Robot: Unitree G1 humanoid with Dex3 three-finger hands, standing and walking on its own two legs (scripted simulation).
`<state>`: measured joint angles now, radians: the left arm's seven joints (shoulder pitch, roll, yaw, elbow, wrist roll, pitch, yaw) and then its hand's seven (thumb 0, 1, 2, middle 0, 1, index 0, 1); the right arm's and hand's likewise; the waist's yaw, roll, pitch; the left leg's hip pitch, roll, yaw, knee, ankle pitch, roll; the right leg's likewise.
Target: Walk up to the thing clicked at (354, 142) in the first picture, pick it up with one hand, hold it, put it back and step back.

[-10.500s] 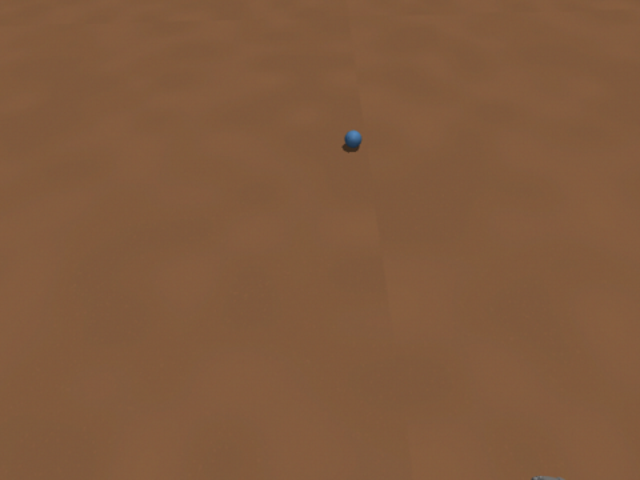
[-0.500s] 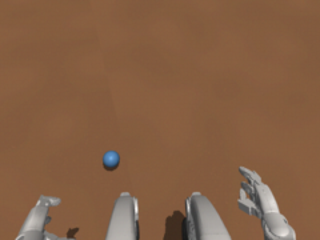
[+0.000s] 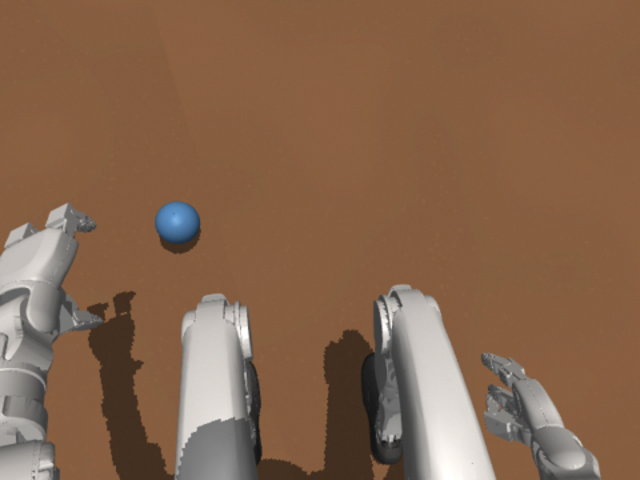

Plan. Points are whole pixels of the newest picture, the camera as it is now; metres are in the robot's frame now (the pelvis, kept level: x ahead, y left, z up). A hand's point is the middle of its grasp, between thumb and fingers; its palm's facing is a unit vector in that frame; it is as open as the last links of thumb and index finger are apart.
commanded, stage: rise first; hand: left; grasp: from above
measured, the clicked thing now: (177, 222) +0.50 +0.28 -0.39
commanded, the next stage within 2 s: approach in 1.24 s
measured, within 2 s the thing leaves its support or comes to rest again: neither
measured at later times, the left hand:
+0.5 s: hand (102, 253) +0.40 +0.34 -0.22, palm faces -0.45 -0.10 -0.89, open 14.1 cm
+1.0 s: hand (116, 242) +0.43 +0.33 -0.26, palm faces -0.44 -0.05 -0.90, open 14.1 cm
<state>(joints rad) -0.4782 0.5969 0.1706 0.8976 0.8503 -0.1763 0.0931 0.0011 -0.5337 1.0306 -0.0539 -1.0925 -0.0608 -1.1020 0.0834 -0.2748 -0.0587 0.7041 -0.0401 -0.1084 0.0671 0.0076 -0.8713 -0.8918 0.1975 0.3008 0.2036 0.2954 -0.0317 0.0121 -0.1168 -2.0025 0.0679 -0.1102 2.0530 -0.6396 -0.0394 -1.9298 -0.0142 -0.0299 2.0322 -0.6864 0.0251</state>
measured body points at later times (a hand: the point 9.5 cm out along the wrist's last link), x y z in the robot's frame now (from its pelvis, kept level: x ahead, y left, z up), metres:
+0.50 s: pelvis -0.01 +0.01 -0.08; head +0.20 +0.07 +0.32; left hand +0.42 +0.34 -0.17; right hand +0.07 -0.28 -0.19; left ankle +0.09 +0.14 -0.40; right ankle +0.09 -0.13 -0.40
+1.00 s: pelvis +0.00 +0.01 -0.10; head +0.23 +0.07 +0.28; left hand +0.45 +0.33 -0.20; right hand +0.07 -0.27 -0.22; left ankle +0.09 +0.14 -0.40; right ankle +0.09 -0.13 -0.40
